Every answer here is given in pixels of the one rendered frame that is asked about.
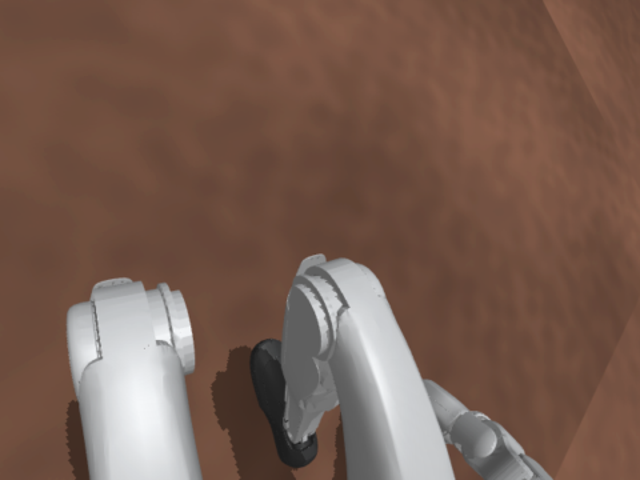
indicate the right robot arm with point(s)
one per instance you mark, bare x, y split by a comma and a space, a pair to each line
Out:
491, 451

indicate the right robot foot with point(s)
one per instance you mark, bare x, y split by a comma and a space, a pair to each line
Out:
269, 384

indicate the right robot hand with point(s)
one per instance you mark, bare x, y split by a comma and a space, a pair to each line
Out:
447, 408

